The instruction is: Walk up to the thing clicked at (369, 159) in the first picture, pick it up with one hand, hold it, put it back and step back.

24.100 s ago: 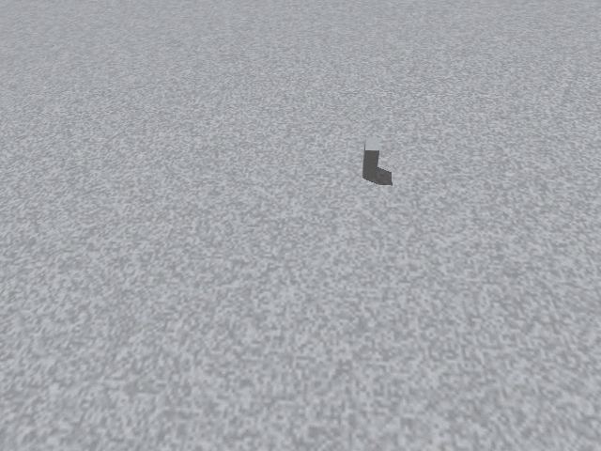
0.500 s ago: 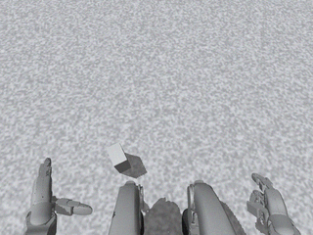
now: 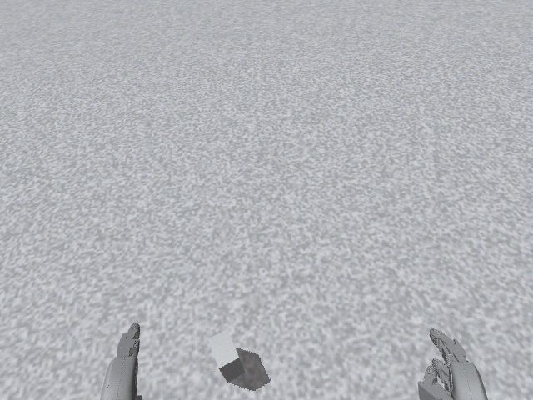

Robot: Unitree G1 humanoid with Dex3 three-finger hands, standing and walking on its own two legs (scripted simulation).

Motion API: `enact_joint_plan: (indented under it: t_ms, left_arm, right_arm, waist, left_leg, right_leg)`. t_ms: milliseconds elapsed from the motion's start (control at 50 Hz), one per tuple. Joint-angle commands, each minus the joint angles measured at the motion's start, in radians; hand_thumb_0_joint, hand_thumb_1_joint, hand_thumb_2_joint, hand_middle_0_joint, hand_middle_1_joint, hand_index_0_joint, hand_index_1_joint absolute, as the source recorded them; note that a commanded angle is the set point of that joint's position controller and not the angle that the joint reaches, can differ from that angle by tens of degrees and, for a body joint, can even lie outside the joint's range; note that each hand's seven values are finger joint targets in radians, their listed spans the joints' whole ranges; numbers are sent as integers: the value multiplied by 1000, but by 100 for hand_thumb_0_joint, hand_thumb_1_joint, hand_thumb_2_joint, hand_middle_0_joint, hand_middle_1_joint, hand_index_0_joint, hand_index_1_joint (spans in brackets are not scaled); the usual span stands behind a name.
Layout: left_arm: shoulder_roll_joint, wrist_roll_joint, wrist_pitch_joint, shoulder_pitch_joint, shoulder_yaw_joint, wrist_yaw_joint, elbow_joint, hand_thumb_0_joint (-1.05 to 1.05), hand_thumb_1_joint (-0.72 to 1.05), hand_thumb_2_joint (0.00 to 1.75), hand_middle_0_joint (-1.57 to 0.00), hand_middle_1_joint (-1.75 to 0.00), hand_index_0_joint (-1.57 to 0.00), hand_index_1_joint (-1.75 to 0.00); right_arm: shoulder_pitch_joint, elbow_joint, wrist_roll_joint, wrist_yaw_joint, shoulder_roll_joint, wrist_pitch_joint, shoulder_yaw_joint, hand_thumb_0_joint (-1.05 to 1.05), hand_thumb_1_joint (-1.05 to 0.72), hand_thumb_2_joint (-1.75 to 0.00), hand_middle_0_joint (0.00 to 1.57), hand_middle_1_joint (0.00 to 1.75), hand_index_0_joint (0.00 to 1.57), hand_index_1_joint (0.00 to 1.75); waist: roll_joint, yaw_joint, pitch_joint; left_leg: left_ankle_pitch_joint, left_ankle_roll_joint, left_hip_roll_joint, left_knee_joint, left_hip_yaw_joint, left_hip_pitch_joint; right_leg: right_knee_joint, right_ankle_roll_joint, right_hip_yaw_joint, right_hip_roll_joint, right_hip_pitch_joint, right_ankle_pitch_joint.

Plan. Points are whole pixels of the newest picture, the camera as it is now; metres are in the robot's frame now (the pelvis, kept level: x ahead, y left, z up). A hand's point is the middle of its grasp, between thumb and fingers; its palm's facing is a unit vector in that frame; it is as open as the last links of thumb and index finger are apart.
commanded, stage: home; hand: left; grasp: from the side
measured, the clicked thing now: (227, 356) +0.38 +0.19 -0.63
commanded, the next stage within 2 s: stand in 1.72 s
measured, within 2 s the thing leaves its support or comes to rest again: neither
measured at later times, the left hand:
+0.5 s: hand (173, 395) +0.16 +0.17 -0.05, palm faces +0.11 -0.95 -0.29, open 17.4 cm
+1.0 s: hand out of the picture +0.16 +0.17 -0.05, palm faces +0.11 -0.95 -0.29, open 17.4 cm
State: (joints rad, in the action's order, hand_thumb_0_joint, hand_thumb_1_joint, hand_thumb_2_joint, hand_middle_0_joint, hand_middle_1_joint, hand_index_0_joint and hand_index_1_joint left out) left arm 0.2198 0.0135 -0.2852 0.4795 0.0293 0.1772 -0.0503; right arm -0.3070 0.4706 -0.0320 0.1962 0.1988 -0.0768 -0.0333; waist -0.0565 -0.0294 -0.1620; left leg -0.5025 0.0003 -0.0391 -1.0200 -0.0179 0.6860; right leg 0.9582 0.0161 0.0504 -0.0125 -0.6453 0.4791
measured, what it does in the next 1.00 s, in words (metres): stands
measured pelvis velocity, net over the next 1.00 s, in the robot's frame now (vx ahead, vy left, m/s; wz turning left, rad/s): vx -0.01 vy -0.01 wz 0.01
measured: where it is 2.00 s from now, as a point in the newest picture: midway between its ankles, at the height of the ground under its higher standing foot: outside the picture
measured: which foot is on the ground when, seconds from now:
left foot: down 0.00-1.00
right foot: down 0.00-1.00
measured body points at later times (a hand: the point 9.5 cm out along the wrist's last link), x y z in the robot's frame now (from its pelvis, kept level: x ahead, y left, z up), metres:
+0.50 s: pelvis +0.00 -0.01 +0.01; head +0.01 -0.01 +0.46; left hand +0.15 +0.22 -0.03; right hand +0.16 -0.25 -0.06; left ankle +0.00 +0.11 -0.68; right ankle +0.00 -0.13 -0.68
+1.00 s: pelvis -0.01 -0.01 +0.01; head +0.00 -0.01 +0.46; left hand +0.15 +0.22 -0.03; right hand +0.15 -0.25 -0.06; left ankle +0.00 +0.11 -0.68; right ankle +0.00 -0.13 -0.68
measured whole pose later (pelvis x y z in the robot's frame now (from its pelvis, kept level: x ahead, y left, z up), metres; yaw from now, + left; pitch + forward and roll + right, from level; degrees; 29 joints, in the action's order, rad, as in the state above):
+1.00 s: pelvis -0.01 -0.01 +0.01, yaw +0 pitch +6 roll -2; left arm 0.20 0.01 -0.24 0.45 0.01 0.14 0.04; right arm -0.28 0.52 -0.01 0.18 0.21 -0.14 -0.03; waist -0.03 -0.02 -0.10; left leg -0.45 0.01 -0.04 -0.94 -0.02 0.60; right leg 0.90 0.00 0.06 -0.01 -0.56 0.44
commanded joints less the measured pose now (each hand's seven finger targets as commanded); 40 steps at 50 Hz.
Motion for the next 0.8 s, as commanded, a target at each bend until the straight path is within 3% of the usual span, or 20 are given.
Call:
enact_joint_plan:
  t_ms: [0,80,100,140,160,180,260,360,440,520,540,660,780]
  left_arm:
    - [91,-9,45,8,-62,-4,-160,0,-50,9,-5,-6,-5,-6]
    - [89,-16,62,-39,-70,-13,-149,0,-49,9,-6,-7,-6,-7]
    - [91,-18,66,-41,-69,-14,-158,0,-52,7,-5,-6,-5,-6]
    - [99,-17,69,-54,-73,-16,-175,0,-53,7,-5,-6,-5,-6]
    - [82,-17,66,-65,-56,-16,-176,0,-53,7,-5,-6,-5,-6]
    - [98,-17,67,-62,-74,-14,-195,0,-53,7,-5,-6,-5,-6]
    - [91,-15,64,-47,-70,-14,-144,0,-54,6,-5,-6,-5,-6]
    - [88,-15,66,-26,-76,-24,-100,0,-56,5,-5,-6,-5,-6]
    - [79,-13,70,-53,-69,-28,-100,0,-55,6,-5,-6,-5,-6]
    - [94,-13,80,-64,-82,-29,-122,0,-56,5,-5,-6,-5,-6]
    - [96,-13,80,-57,-85,-30,-127,0,-55,6,-5,-6,-5,-6]
    - [90,-12,83,-66,-82,-29,-110,0,-54,7,-5,-6,-5,-6]
    - [80,-13,86,-64,-69,-32,-97,0,-53,7,-5,-6,-5,-6]
  right_arm:
    - [76,-157,12,4,127,-60,53,0,-90,-90,20,30,20,30]
    - [70,-148,20,0,126,-73,55,0,-90,-90,20,30,20,30]
    - [70,-145,19,0,125,-75,54,0,-90,-90,20,30,20,30]
    - [74,-145,22,0,127,-79,55,0,-90,-90,20,30,20,30]
    - [72,-143,22,-1,129,-85,57,0,-90,-90,20,30,20,30]
    - [72,-141,22,0,126,-87,54,0,-90,-90,20,30,20,30]
    - [88,-130,23,-1,123,-89,47,0,-90,-90,20,30,20,30]
    - [87,-127,22,-3,127,-85,52,0,-90,-90,20,30,20,30]
    - [99,-130,20,-9,130,-92,54,0,-90,-90,20,30,20,30]
    - [102,-131,20,-10,123,-93,51,0,-90,-90,20,30,20,30]
    - [98,-131,20,-6,125,-95,54,0,-90,-90,20,30,20,30]
    - [104,-120,21,-6,123,-102,50,0,-90,-90,20,30,20,30]
    - [100,-113,22,-6,128,-106,54,0,-90,-90,20,30,20,30]
  waist:
    - [68,2,-19]
    - [44,-11,-35]
    - [20,-1,-43]
    - [-2,-4,-63]
    - [3,-11,-72]
    - [-21,1,-98]
    - [11,0,-40]
    - [59,4,-37]
    - [48,4,8]
    - [30,10,-5]
    - [41,5,-46]
    - [55,4,-17]
    - [38,1,-15]
  left_leg:
    - [243,-5,22,190,-2,-89]
    - [261,-4,26,187,8,-112]
    - [266,-1,27,192,6,-122]
    - [273,1,28,195,6,-144]
    - [279,2,26,201,3,-156]
    - [292,4,28,199,3,-164]
    - [270,1,28,208,0,-147]
    - [287,-8,35,193,18,-136]
    - [204,-8,36,218,20,-121]
    - [200,-8,37,221,23,-129]
    - [226,-9,37,215,22,-148]
    - [177,-12,38,223,22,-133]
    - [201,-9,35,227,20,-144]
  right_leg:
    - [-166,-22,25,36,80,-210]
    - [-169,-21,10,30,93,-235]
    - [-164,-24,11,30,96,-236]
    - [-168,-24,10,31,105,-240]
    - [-166,-24,15,33,111,-249]
    - [-165,-27,10,30,128,-258]
    - [-186,-23,14,31,121,-239]
    - [-210,-13,3,23,136,-280]
    - [-225,-15,4,22,112,-196]
    - [-229,-18,-1,20,122,-190]
    - [-225,-16,-1,21,134,-215]
    - [-237,-16,-4,18,123,-169]
    - [-228,-18,3,23,119,-191]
